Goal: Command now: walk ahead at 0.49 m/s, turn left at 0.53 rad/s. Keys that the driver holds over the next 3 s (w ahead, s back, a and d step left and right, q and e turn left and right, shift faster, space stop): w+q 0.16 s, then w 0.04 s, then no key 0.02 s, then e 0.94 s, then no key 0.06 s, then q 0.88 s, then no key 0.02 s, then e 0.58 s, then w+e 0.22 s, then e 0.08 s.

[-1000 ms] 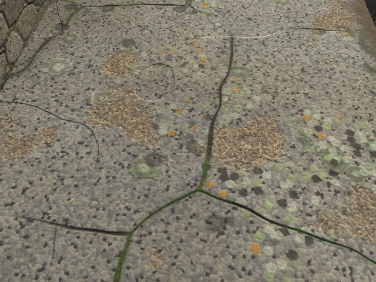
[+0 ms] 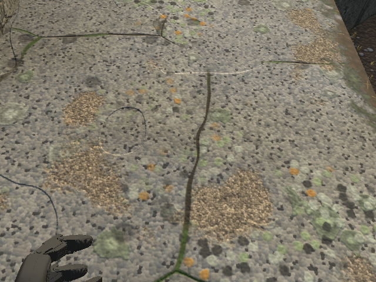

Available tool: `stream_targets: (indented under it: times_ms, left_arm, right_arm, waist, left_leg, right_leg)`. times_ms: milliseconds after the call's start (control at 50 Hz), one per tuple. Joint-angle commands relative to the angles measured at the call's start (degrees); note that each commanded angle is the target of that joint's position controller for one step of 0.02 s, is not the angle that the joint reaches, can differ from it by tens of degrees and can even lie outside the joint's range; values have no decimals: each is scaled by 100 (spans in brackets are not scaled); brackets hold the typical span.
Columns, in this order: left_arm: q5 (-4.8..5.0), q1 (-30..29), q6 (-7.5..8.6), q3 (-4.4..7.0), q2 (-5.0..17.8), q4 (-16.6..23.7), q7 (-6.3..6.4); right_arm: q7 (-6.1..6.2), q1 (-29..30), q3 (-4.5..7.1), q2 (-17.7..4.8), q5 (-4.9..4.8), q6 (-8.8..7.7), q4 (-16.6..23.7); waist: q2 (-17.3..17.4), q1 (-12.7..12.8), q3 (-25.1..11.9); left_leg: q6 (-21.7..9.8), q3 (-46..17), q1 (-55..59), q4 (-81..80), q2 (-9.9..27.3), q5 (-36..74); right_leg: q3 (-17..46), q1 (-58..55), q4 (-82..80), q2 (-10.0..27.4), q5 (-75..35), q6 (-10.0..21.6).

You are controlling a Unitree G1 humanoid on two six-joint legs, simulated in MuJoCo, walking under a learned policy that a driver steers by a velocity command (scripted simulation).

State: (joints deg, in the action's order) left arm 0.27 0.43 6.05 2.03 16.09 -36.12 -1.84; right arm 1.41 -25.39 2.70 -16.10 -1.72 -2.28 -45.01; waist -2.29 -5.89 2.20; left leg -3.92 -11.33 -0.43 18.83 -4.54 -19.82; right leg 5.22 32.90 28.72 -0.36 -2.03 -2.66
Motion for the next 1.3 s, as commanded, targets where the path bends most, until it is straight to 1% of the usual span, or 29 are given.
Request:
stream_targets:
  times_ms: [20, 60, 80, 100, 120, 140, 180, 260, 300, 340, 400, 460, 480, 500, 520, 540, 560, 640, 740, 860, 880, 900, 920, 940, 960, 980, 1020, 1220, 1300]
  left_arm:
    - [43, -300, 145, 241, 682, 453, 15]
    - [6, 808, 175, 416, 986, 212, 96]
    - [-78, 1792, 151, 495, 1295, 131, 160]
    - [-109, 2115, 72, 553, 1598, -72, 121]
    - [-22, 1994, 46, 434, 1005, -5, 99]
    - [-5, 1683, 19, 351, 689, 27, 130]
    - [-68, 1317, -17, 292, 543, -107, 117]
    - [-74, 1168, 100, 260, 515, -404, 54]
    - [-10, 1033, 79, 297, 727, -517, 53]
    - [57, 1027, -26, 330, 884, -581, 82]
    - [126, 1403, -166, 361, 1053, -785, 131]
    - [181, 1302, -243, 344, 1052, -797, 181]
    - [139, 1419, -234, 286, 864, -804, 183]
    - [-18, 1594, -203, 162, 526, -663, 174]
    - [33, 2419, -258, 52, 233, -779, 207]
    - [135, 2384, -378, 197, 771, -866, 238]
    - [172, 2075, -499, 286, 951, -786, 287]
    - [84, 2043, -925, 343, 736, -720, 467]
    - [28, 1504, -945, 263, 475, -343, 341]
    - [33, 1606, -978, 347, 672, -214, 126]
    - [-2, 1751, -976, 405, 784, -269, 141]
    - [-8, 1845, -967, 527, 1209, -231, 214]
    - [-47, 1635, -943, 621, 1843, 23, 294]
    - [-250, 1749, -798, 573, 1670, 59, 247]
    - [-250, 1502, -675, 521, 1525, 43, 235]
    - [-119, 1138, -619, 502, 1378, 84, 251]
    - [16, 843, -625, 377, 1071, 160, 318]
    - [-24, 1008, -766, 407, 1164, 236, 393]
    - [-80, 828, -777, 213, 758, 110, 316]
  right_arm:
    - [64, 88, 316, -1052, -9, 3, 286]
    - [19, 304, 271, -895, 44, 29, 403]
    - [-6, 339, 155, -592, 166, 28, 586]
    - [-27, -624, -12, -33, 11, -25, 687]
    - [-10, -568, 87, -657, -91, -32, 533]
    - [-18, 125, 190, -994, -88, -18, 602]
    - [-24, 743, 201, -879, 65, -24, 752]
    - [-64, 782, 99, -365, 99, 36, 817]
    - [-84, 1006, 4, -208, 237, -4, 908]
    - [-146, 1273, -39, -210, 248, -81, 913]
    - [-209, 1760, 11, -418, 202, -127, 1026]
    - [-172, 1577, 144, -694, 256, -153, 978]
    - [-114, 1423, 217, -902, 306, -157, 957]
    - [-20, 1138, 307, -1345, 424, -126, 1048]
    - [-4, 1082, 306, -1338, 452, 19, 1111]
    - [-41, 1012, 252, -1032, 338, 113, 1095]
    - [-60, 1251, 196, -856, 252, 142, 1083]
    - [-71, 2224, 153, -665, 344, 111, 1018]
    - [43, 2293, 230, -752, 296, 113, 816]
    - [18, 2305, 344, -1031, 70, 229, 589]
    - [15, 2097, 325, -892, 43, 250, 476]
    - [-14, 1806, 272, -622, 130, 275, 387]
    - [-5, 1992, 212, -480, 338, 281, 691]
    - [53, 2565, 290, -699, 301, 270, 790]
    - [69, 2500, 330, -750, 178, 287, 767]
    - [108, 2276, 369, -771, 171, 308, 625]
    - [155, 2097, 417, -828, 258, 310, 490]
    - [4, 2132, 299, -605, 126, 199, 524]
    - [-101, 1914, 223, -513, 117, 169, 430]
  waist:
    - [969, 348, 21]
    - [921, 947, -742]
    - [401, 1329, -1754]
    - [-1626, 845, -2534]
    - [-1160, 938, -2089]
    - [-539, 1063, -1204]
    - [-33, 887, -353]
    - [-238, 512, -75]
    - [-236, 450, -153]
    - [-302, 567, -339]
    - [-262, 709, -476]
    - [-235, 425, -577]
    - [-103, 374, -702]
    - [713, 375, -1281]
    - [1747, 492, -2018]
    - [1365, 324, -2031]
    - [1126, 382, -1492]
    - [1148, 801, -646]
    - [1021, 664, -693]
    - [922, 848, -732]
    - [698, 863, -693]
    - [-419, 759, -510]
    - [-1841, 658, -234]
    - [-1131, 1090, -495]
    - [-844, 874, -430]
    - [-554, 680, -374]
    - [-530, 556, -493]
    - [-654, 769, -668]
    - [-594, 739, -742]
  left_leg:
    - [-528, -1170, -360, 5, 1418, 2393]
    - [-266, -916, -592, 1292, 984, 3383]
    - [-94, -589, -1402, 2874, 620, 2401]
    - [251, -8, -3469, 4721, -192, -1310]
    - [304, -83, -4103, 5467, 298, -1290]
    - [334, 80, -4256, 5555, 516, -736]
    - [386, 319, -3966, 5165, 858, -81]
    - [491, 529, -3304, 4204, 885, -168]
    - [583, 762, -3066, 3272, 906, 252]
    - [610, 965, -2520, 2409, 740, 1125]
    - [572, 890, -2154, 1596, 504, 1794]
    - [312, 854, -1281, 703, 436, 2399]
    - [145, 750, -700, 472, 679, 3117]
    - [-276, -118, 438, 837, 1807, 5346]
    - [-1189, -1182, 1311, 942, 3051, 5999]
    - [-1277, -1301, 894, 629, 2905, 4741]
    - [-1098, -939, 504, 399, 2599, 3641]
    - [-906, 243, -1348, -350, 2033, 2064]
    - [-989, 851, -1319, -377, 2137, 2059]
    - [-607, 1160, -1215, 229, 2264, 1785]
    - [-277, 1396, -1472, 661, 2056, 1288]
    - [299, 1978, -2219, 1875, 1509, 317]
    - [870, 2091, -3767, 3317, 530, -1747]
    - [797, 1079, -3783, 4363, 447, -1905]
    - [679, 855, -3834, 4623, 550, -1374]
    - [640, 784, -3862, 4566, 625, -846]
    - [720, 772, -3666, 4637, 588, -297]
    - [936, 721, -2690, 2571, 395, 26]
    - [798, 879, -1758, 1673, 580, 143]
  right_leg:
    - [-56, -777, -181, -82, 309, 190]
    - [-134, -2486, -414, 57, 337, 551]
    - [787, -4179, -151, 1002, 822, 928]
    - [3507, -5979, -636, 2377, 1931, 1850]
    - [3981, -5559, -1025, 2409, 2951, 1750]
    - [2959, -4735, -1144, 2140, 2768, 1508]
    - [1723, -3380, -1397, 1657, 1360, 1367]
    - [640, -2400, -1674, 1384, -1327, 1581]
    - [262, -2286, -1630, 1291, -2381, 1645]
    - [-56, -2160, -1554, 1033, -2592, 1514]
    - [111, -2420, -1245, 1036, -2064, 1324]
    - [403, -2333, -570, 931, -1149, 978]
    - [335, -2103, -116, 650, -711, 754]
    - [99, -1357, 1047, 189, 1115, 440]
    - [-226, -385, 2552, -221, 4271, 128]
    - [0, -177, 3332, -89, 4384, 10]
    - [-66, 161, 3732, 52, 4044, -56]
    - [-303, -466, 3796, 301, 2910, -338]
    - [-478, -919, 2444, 476, 2354, -187]
    - [-914, -1905, 612, 247, 1685, 309]
    - [-823, -2300, 137, 133, 1334, 489]
    - [300, -2746, -677, 786, 146, 859]
    - [2370, -2889, -1032, 2182, -921, 1927]
    - [2485, -2492, -1207, 2230, -543, 2328]
    - [1974, -2434, -1206, 1924, -166, 2064]
    - [1600, -2455, -1130, 1606, 126, 1715]
    - [1292, -2448, -1014, 1352, -353, 1487]
    - [1609, -2572, -757, 1135, -154, 1596]
    - [1519, -2338, -533, 1125, -471, 1521]
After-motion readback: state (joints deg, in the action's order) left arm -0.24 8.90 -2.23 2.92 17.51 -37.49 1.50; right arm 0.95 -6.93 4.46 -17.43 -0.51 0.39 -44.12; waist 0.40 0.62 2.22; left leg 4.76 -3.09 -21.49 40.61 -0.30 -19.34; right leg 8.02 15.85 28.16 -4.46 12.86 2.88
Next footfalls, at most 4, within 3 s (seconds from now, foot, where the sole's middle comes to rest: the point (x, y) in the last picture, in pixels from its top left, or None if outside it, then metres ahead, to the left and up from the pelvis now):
0.08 right None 0.22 -0.13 -0.78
0.48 left None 0.39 0.14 -0.78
0.90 right None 0.32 -0.11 -0.78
1.36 left None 0.39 0.11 -0.78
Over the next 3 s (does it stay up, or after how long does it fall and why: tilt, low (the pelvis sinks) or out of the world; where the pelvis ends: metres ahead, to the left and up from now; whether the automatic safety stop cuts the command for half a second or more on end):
stays up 0.35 -0.01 -0.01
